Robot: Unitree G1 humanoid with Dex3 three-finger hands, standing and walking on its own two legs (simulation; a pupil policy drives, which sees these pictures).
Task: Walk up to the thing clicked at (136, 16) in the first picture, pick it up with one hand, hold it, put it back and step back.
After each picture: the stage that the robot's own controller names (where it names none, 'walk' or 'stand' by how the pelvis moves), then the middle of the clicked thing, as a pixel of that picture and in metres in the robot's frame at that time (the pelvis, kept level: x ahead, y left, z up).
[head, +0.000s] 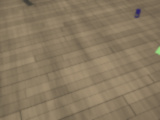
stand; (137, 13) +2.09 -0.74 -0.72
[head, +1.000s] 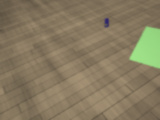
walk; (106, 22) +2.04 -0.17 -0.69
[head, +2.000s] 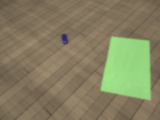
walk; (64, 39) +1.42 +0.31 -0.71
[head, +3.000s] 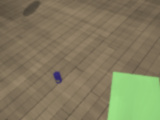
walk; (57, 77) +0.94 +0.35 -0.71
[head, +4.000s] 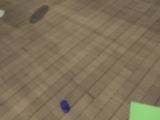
walk; (65, 106) +0.61 +0.27 -0.71
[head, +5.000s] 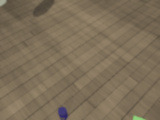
stand; (63, 113) +0.51 +0.21 -0.70
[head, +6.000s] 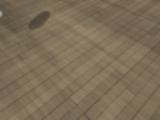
stand; out of the picture +0.46 +0.20 -0.72
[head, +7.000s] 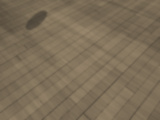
stand; out of the picture +0.45 +0.21 -0.72
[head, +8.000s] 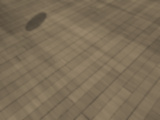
stand; out of the picture +0.47 +0.22 -0.73
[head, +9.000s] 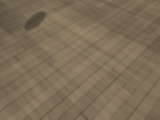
stand; out of the picture +0.45 +0.22 -0.73
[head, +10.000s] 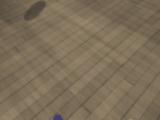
go down; out of the picture +0.46 +0.22 -0.72
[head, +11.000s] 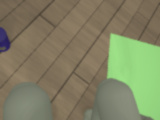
go down; (0, 40) +0.52 +0.30 -0.29
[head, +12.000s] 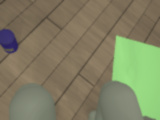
approach; (8, 42) +0.52 +0.29 -0.30
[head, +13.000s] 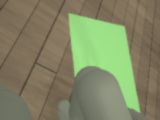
close in; out of the picture +0.49 +0.34 -0.22
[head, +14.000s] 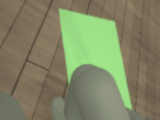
close; out of the picture +0.48 +0.35 -0.23
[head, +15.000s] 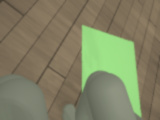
lift; out of the picture +0.41 +0.28 -0.20
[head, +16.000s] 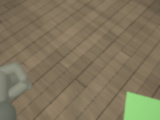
close; out of the picture +0.23 +0.19 -0.56
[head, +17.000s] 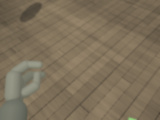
close; out of the picture +0.16 +0.23 -0.70
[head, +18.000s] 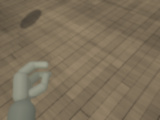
stand; out of the picture +0.16 +0.25 -0.70
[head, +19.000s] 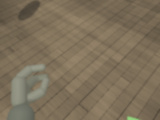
crouch; out of the picture +0.16 +0.29 -0.70
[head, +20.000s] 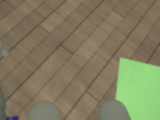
crouch; out of the picture +0.20 +0.33 -0.46
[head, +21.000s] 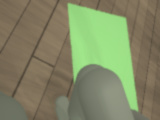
lower; out of the picture +0.15 +0.38 -0.25
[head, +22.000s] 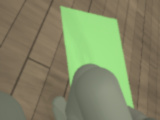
lower; out of the picture +0.14 +0.40 -0.25
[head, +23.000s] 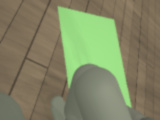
lower; out of the picture +0.13 +0.43 -0.25
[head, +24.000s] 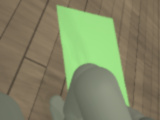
lower; out of the picture +0.13 +0.45 -0.25
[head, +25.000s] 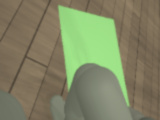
loosen; out of the picture +0.12 +0.48 -0.25
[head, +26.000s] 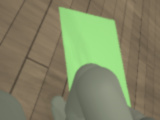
withdraw; out of the picture +0.11 +0.50 -0.25
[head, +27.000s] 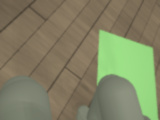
stand; out of the picture +0.15 +0.51 -0.28
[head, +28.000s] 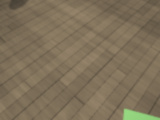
stand; out of the picture +0.17 +0.51 -0.65
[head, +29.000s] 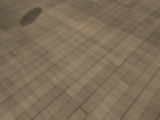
stand; out of the picture +0.18 +0.54 -0.69
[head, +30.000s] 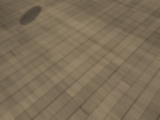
stand; out of the picture +0.17 +0.55 -0.69
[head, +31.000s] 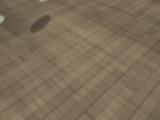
stand; out of the picture +0.21 +0.57 -0.75
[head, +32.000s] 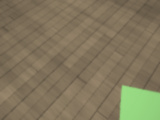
walk; out of the picture +0.26 +0.55 -0.72
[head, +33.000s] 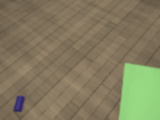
walk; (19, 103) +0.53 +0.61 -0.73
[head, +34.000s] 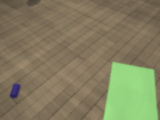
stand; (15, 90) +0.79 +0.65 -0.73
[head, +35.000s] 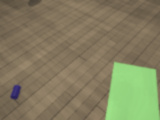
stand; (15, 92) +0.78 +0.66 -0.75
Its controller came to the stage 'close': yes
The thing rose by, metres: 0.23
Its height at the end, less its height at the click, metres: -0.02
